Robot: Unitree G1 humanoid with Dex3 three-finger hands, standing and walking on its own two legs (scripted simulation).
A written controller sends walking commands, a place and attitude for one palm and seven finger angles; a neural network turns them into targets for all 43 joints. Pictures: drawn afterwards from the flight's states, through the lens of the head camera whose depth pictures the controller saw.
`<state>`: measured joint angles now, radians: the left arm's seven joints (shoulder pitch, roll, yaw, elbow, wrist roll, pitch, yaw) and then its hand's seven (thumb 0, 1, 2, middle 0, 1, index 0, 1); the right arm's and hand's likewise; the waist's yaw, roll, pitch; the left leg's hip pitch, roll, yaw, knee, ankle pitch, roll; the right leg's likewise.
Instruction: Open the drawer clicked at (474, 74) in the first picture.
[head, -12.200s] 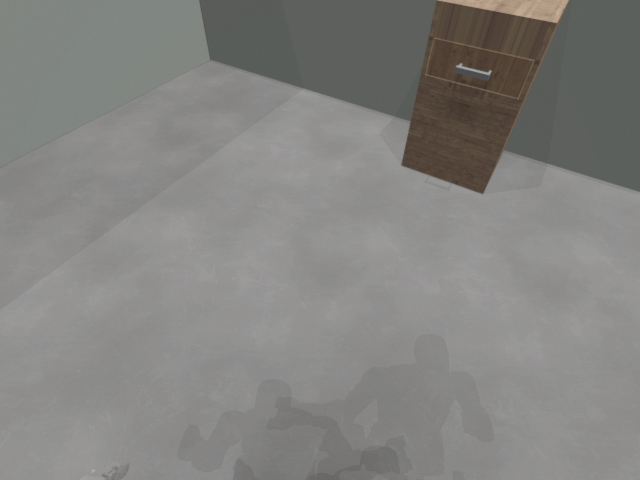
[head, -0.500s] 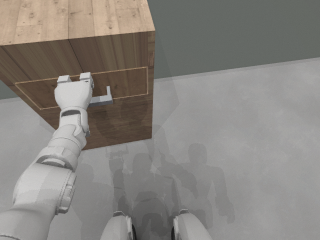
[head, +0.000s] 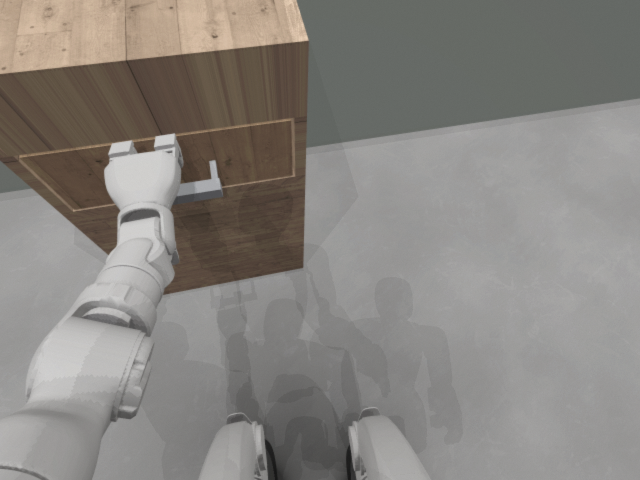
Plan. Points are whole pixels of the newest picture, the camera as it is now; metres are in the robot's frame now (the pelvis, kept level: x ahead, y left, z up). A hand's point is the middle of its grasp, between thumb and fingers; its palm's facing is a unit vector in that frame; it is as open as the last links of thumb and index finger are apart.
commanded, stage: move the hooked fingers above the handle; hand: left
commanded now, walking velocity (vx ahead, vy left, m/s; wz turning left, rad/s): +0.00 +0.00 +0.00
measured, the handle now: (177, 183) +0.57 +0.18 -0.10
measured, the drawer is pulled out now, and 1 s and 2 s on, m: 0.00 0.00 0.00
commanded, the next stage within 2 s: none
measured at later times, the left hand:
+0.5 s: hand (163, 197) +0.51 +0.18 -0.04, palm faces -0.07 -0.02 -1.00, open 13.8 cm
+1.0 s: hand (161, 204) +0.50 +0.18 -0.05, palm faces -0.05 -0.04 -1.00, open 13.8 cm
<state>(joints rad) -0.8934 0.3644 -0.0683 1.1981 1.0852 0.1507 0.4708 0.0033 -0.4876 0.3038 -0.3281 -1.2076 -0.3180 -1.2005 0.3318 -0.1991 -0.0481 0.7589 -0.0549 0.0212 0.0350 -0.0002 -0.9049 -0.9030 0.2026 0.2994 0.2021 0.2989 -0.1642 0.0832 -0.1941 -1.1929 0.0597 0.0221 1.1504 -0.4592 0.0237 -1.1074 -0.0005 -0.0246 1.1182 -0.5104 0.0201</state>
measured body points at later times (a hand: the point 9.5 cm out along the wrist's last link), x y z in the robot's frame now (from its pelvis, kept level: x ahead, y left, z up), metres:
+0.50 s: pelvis +0.00 +0.00 -0.01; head +0.16 +0.00 +0.41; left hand +0.51 +0.18 +0.01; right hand -0.01 -0.26 -0.14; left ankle +0.03 +0.11 -0.64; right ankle +0.00 -0.14 -0.64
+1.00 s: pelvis +0.01 +0.00 -0.01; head +0.16 +0.00 +0.42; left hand +0.50 +0.18 +0.01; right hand +0.00 -0.26 -0.14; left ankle +0.03 +0.11 -0.64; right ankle +0.00 -0.14 -0.64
